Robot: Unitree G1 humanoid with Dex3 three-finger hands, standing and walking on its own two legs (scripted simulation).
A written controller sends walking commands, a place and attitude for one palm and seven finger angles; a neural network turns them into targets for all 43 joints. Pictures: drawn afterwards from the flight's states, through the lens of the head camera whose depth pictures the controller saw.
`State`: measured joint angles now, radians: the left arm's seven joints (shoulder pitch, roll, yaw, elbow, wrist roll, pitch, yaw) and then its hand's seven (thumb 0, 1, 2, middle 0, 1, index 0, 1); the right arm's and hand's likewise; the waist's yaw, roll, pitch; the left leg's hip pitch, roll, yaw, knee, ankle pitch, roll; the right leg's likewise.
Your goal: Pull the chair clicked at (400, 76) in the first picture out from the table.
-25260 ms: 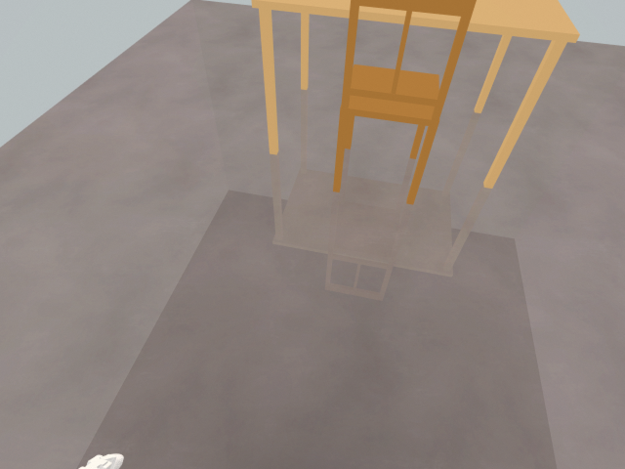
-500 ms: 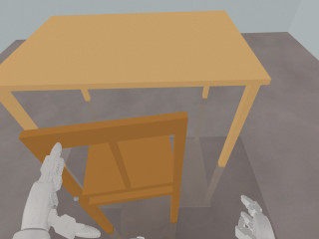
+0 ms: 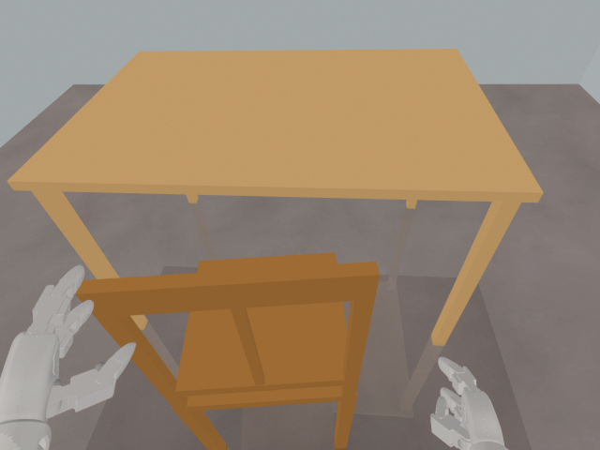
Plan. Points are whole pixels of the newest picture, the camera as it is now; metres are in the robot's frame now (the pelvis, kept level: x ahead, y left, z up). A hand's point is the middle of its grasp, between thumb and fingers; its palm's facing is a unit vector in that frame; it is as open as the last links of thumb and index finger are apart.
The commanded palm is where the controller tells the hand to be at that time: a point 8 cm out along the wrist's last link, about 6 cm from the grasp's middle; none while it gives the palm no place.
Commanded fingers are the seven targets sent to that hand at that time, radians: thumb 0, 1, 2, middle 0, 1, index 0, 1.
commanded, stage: draw the hand back to the body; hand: left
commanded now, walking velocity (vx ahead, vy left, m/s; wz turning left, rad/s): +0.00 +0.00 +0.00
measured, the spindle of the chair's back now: (250, 348) +0.29 +0.14 -0.10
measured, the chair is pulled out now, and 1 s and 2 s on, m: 0.16 0.16 0.16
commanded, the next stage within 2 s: step back with the hand held close in 0.48 s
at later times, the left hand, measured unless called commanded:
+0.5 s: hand (92, 325) +0.18 +0.24 +0.15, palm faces +0.41 -0.81 -0.43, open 7.4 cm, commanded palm +0.13 +0.28 +0.17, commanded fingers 0.00 0.90 0.90 -0.20 -0.30 -0.20 -0.30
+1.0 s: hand (54, 352) +0.15 +0.27 +0.15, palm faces +0.35 -0.77 -0.53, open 7.4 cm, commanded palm +0.10 +0.31 +0.18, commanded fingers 0.00 0.90 0.90 -0.20 -0.30 -0.20 -0.30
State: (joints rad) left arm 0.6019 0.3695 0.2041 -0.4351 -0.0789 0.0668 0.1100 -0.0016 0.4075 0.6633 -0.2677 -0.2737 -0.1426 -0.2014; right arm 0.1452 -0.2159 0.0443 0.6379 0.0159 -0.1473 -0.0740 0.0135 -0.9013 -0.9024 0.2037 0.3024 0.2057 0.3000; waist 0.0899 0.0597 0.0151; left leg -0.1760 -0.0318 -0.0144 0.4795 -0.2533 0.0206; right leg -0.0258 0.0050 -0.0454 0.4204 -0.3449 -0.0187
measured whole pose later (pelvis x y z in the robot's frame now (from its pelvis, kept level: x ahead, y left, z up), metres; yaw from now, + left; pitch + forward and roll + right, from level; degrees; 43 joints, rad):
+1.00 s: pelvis -0.04 +0.01 +0.00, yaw +0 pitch +1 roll -1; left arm 0.59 0.43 0.38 -0.50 -0.09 -0.06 0.12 0.01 0.89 0.90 -0.21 -0.31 -0.22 -0.30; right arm 0.12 -0.23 -0.01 0.60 0.03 -0.01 -0.10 0.01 -0.90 -0.90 0.20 0.30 0.20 0.30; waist 0.03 0.08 0.02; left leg -0.34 -0.02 -0.02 0.52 -0.20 0.03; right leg -0.20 0.02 -0.05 0.47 -0.30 -0.01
